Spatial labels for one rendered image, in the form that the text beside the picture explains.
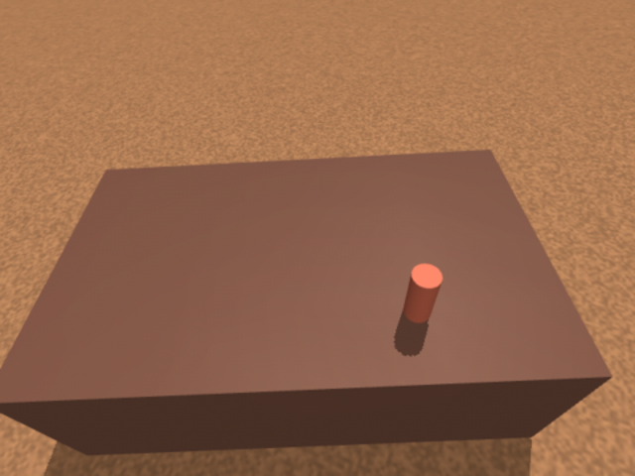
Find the can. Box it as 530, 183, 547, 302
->
403, 264, 443, 323

